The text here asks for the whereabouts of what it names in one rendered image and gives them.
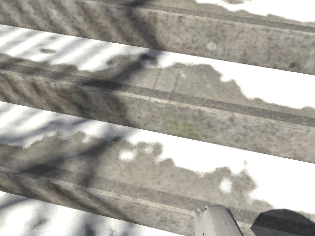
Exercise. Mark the right robot thigh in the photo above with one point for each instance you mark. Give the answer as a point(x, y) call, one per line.
point(215, 220)

